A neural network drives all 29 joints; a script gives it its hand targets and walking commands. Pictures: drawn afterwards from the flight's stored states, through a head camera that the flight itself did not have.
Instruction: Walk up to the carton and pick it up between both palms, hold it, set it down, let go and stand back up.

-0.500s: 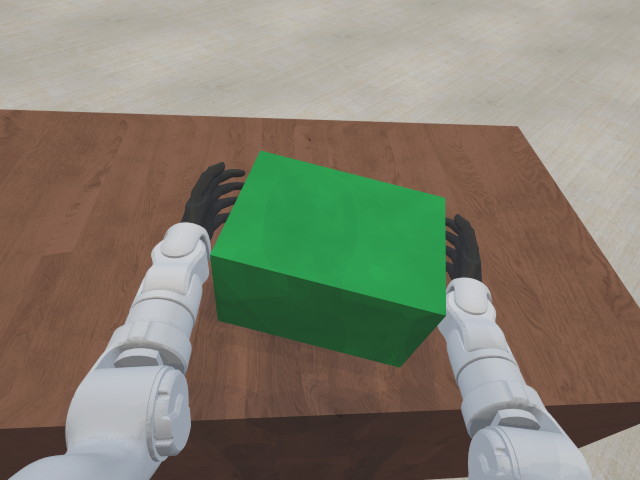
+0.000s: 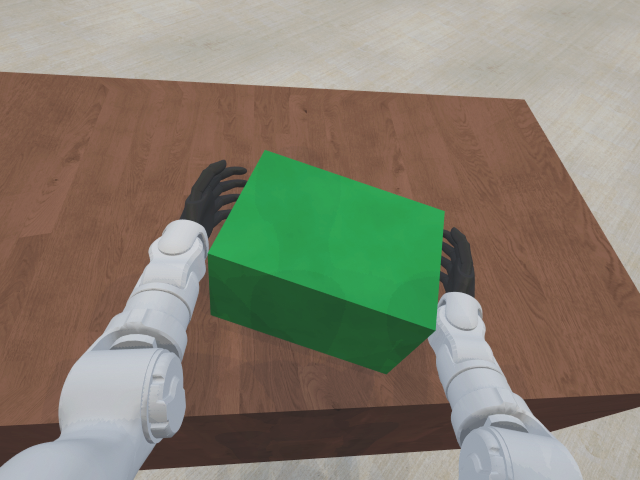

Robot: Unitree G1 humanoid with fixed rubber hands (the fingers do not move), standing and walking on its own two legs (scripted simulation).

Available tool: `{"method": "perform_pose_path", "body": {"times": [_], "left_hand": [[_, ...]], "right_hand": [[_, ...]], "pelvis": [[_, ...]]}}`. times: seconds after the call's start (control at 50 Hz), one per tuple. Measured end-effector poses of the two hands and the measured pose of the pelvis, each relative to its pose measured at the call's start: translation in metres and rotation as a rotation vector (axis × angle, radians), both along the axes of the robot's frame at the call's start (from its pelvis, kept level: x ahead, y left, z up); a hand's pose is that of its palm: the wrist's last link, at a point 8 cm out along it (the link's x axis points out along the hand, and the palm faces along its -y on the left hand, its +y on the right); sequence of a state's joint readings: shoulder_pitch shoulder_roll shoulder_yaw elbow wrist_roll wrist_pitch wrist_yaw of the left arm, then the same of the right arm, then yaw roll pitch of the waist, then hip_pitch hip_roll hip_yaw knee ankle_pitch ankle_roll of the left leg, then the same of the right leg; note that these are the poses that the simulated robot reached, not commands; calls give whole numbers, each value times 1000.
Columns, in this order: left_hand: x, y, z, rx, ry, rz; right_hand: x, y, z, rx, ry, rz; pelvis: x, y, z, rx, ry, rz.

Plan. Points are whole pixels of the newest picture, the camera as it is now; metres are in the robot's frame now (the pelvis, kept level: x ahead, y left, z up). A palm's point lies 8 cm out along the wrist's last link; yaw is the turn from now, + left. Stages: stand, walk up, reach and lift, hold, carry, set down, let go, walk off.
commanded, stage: set down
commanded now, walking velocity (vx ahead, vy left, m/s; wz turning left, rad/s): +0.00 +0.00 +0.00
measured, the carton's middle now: (326, 263) +0.39 -0.03 +0.00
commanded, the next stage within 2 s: none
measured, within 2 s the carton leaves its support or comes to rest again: rests again in 1.12 s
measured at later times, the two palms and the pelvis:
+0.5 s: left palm (204, 225) +0.44 +0.14 +0.02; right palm (448, 301) +0.34 -0.20 -0.01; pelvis +0.00 +0.00 +0.00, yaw +0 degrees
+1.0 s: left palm (200, 233) +0.44 +0.14 +0.01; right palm (447, 303) +0.33 -0.20 -0.02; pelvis +0.00 +0.00 +0.00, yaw +0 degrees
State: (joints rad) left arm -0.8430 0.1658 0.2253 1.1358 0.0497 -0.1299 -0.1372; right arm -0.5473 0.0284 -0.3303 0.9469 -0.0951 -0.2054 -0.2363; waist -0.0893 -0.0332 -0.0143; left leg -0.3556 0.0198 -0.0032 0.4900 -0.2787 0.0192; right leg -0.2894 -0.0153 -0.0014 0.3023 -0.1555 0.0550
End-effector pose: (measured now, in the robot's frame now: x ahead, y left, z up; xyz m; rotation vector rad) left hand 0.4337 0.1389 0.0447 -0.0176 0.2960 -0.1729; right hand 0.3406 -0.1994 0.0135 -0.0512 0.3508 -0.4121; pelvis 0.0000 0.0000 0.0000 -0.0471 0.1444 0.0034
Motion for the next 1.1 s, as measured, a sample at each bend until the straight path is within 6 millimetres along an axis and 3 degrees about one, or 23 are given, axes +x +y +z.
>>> {"method": "perform_pose_path", "body": {"times": [0.22,0.36,1.1], "left_hand": [[14,0,2,21,-58,-22],[9,-1,-18,24,-6,-34],[0,10,-33,86,11,-2]], "right_hand": [[9,1,-5,-6,-49,-13],[-3,3,-26,3,0,-24],[-5,3,-27,21,-45,-66]], "pelvis": [[10,1,-1,-1,80,-4],[8,1,-1,-1,78,-4],[0,-3,-4,3,146,-8]]}}
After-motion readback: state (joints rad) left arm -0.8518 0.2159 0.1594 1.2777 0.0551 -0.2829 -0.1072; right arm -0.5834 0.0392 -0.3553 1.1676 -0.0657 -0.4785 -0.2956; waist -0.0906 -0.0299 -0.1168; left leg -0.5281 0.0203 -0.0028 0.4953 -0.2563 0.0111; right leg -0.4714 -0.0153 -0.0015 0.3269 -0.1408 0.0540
